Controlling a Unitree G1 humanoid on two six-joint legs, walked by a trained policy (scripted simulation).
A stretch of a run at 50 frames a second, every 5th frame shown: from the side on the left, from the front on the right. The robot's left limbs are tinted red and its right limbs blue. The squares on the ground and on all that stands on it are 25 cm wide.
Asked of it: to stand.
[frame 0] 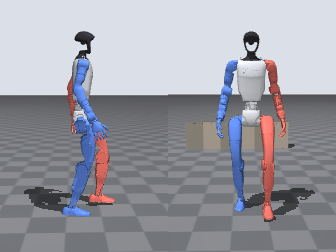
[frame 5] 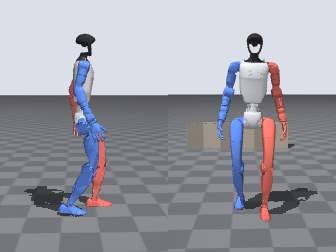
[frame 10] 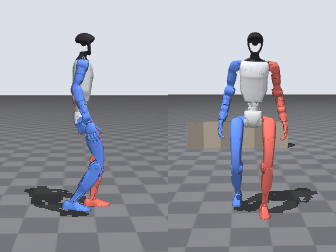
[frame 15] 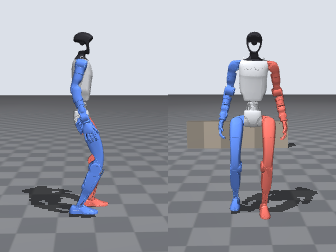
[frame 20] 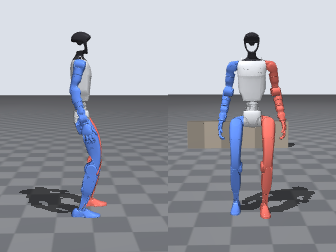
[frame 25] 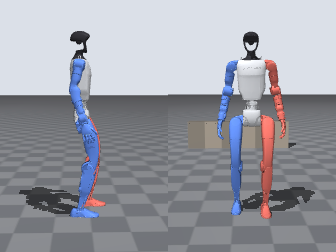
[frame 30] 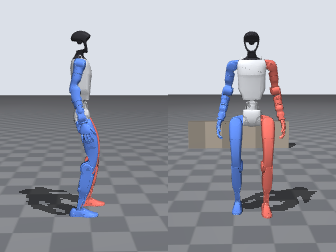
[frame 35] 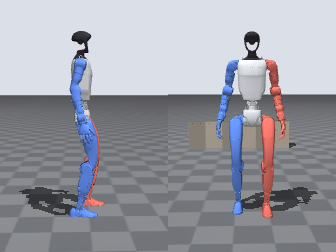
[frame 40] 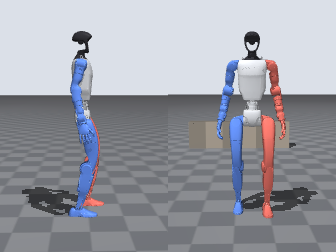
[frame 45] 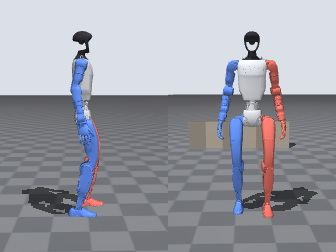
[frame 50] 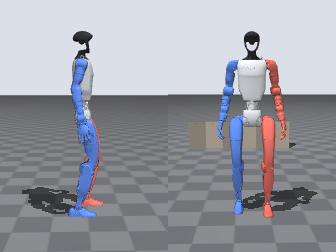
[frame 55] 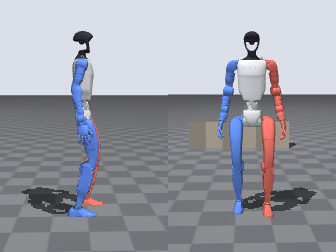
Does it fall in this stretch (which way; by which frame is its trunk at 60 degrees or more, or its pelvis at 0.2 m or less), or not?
no
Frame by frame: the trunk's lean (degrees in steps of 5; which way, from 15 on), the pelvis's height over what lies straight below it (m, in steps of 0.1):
0: 5, 0.8
5: 5, 0.8
10: 5, 0.8
15: 0, 0.8
20: 0, 0.8
25: 0, 0.8
30: 0, 0.8
35: 0, 0.8
40: 0, 0.8
45: 0, 0.8
50: 0, 0.8
55: 0, 0.8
